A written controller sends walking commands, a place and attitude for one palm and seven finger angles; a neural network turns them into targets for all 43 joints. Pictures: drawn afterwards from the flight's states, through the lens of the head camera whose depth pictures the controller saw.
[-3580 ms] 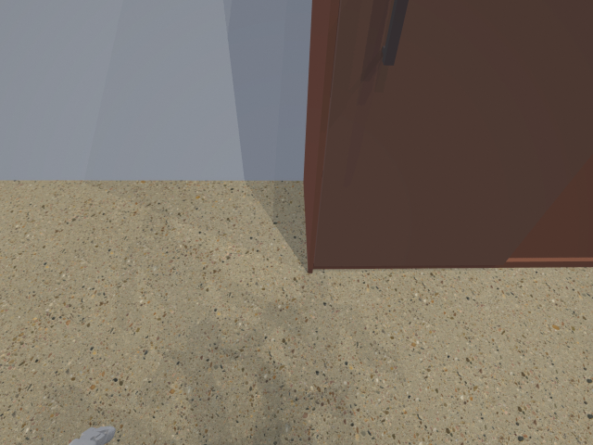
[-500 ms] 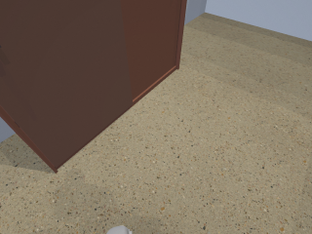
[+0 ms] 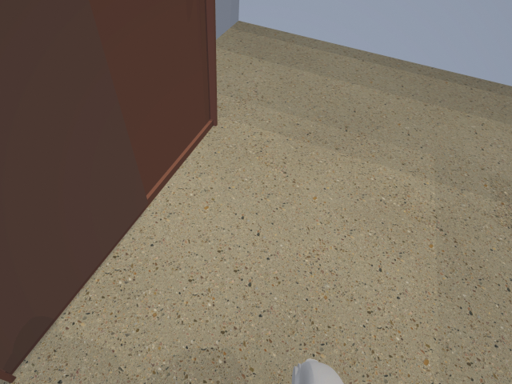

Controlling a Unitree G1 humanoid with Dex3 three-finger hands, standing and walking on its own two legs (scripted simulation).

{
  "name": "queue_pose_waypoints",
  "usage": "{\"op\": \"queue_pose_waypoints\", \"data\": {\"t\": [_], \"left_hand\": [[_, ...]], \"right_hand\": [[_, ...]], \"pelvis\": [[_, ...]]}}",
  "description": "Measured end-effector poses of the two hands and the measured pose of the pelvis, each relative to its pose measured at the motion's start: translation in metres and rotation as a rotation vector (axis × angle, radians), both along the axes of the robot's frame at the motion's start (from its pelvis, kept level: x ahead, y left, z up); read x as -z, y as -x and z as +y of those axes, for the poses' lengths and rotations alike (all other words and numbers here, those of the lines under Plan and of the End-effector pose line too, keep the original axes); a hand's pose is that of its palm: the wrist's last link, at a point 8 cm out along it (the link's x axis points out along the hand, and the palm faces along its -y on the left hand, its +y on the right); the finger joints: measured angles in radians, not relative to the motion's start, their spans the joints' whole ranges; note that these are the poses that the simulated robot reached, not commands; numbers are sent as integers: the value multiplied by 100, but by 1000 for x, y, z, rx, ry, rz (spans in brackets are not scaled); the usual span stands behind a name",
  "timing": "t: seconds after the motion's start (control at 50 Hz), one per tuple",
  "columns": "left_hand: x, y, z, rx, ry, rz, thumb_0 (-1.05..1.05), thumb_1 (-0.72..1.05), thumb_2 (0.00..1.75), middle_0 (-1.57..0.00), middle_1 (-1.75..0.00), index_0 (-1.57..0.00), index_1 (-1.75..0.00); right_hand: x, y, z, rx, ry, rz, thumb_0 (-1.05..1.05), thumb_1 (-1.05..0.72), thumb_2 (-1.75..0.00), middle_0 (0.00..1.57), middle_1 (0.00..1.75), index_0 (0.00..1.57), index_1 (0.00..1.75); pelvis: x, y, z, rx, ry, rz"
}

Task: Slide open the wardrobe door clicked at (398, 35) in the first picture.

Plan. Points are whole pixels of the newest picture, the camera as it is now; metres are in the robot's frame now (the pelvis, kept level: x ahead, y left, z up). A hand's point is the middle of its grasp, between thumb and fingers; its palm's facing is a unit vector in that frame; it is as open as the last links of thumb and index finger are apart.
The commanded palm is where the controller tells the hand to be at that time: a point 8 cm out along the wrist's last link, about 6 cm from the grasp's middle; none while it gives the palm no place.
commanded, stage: walk to a spot facing it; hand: left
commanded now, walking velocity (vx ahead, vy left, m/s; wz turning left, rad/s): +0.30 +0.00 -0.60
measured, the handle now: out of the picture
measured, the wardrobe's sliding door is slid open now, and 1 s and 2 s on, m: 0.00 0.00 0.00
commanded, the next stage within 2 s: turn to face it in 0.32 s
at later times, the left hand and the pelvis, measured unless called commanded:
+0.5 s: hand (213, 294) +0.32 +0.10 -0.17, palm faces -0.25 -0.94 -0.21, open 7.3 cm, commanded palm none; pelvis +0.19 -0.06 -0.01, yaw -16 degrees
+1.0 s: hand (188, 276) +0.36 +0.16 -0.18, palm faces -0.02 -0.98 -0.21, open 7.4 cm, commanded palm none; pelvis +0.29 -0.03 -0.01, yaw -4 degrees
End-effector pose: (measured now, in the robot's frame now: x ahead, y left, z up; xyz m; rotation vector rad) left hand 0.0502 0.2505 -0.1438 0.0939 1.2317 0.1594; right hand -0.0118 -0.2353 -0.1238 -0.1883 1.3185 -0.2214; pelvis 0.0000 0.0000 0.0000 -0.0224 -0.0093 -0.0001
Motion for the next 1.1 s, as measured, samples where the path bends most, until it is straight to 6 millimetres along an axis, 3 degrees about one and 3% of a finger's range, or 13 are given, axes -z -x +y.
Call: {"op": "queue_pose_waypoints", "data": {"t": [0.08,0.18,0.26,0.3,0.34,0.42,0.5,0.58,0.66,0.72,0.8,0.98,1.1], "left_hand": [[-1,-74,-17,106,5,-34,0,92,90,-19,-30,-19,-30],[1,-176,-57,247,8,-96,1,92,90,-19,-30,-19,-30],[9,-249,-93,323,-3,-194,0,91,89,-19,-30,-19,-30],[11,-269,-103,329,-9,-221,0,91,89,-20,-30,-19,-30],[10,-276,-108,334,-18,-201,0,91,89,-20,-30,-20,-30],[3,-276,-109,351,-40,-112,0,91,89,-20,-30,-20,-30],[-1,-277,-101,342,-54,-48,0,92,89,-20,-30,-20,-30],[3,-284,-91,302,-45,-26,0,92,89,-20,-30,-20,-30],[17,-292,-81,231,-10,-14,0,92,89,-20,-30,-20,-30],[30,-295,-71,174,7,13,0,91,89,-20,-30,-20,-30],[26,-292,-60,151,6,75,0,91,89,-20,-30,-20,-30],[9,-304,-39,90,-45,64,0,91,89,-20,-30,-20,-30],[-4,-320,-44,51,-87,-20,0,91,89,-20,-30,-19,-30]], "right_hand": [[5,25,4,105,-26,108,1,-92,-89,20,30,20,30],[15,41,9,225,-74,235,1,-92,-89,20,30,20,30],[32,30,0,292,-120,304,1,-91,-89,20,30,20,30],[40,8,-12,303,-122,293,1,-91,-89,20,30,20,30],[41,-30,-27,301,-102,223,1,-91,-89,20,30,20,30],[33,-125,-59,269,-51,10,1,-91,-89,20,30,20,30],[18,-208,-77,230,-14,-168,1,-92,-89,19,30,20,30],[8,-266,-76,181,-3,-233,0,-92,-90,19,30,20,30],[8,-305,-60,119,0,-213,0,-92,-90,19,30,20,30],[11,-323,-43,74,-8,-172,0,-91,-90,19,30,20,30],[9,-333,-30,73,-10,-141,0,-93,-89,20,30,20,30],[5,-328,-40,50,-2,-62,0,-93,-89,20,30,21,30],[12,-318,-60,20,-16,-13,0,-91,-89,20,30,21,30]], "pelvis": [[3,-29,-4,49,-10,-1],[13,-72,-20,112,-18,5],[33,-113,-45,153,-24,5],[37,-126,-54,176,-21,-2],[33,-138,-59,197,-18,-11],[19,-164,-63,246,-18,-1],[12,-191,-61,271,-11,12],[10,-220,-57,258,7,9],[15,-252,-47,215,37,-3],[20,-270,-40,186,20,-9],[14,-280,-31,166,20,6],[5,-287,-31,89,17,36],[7,-282,-47,12,14,41]]}}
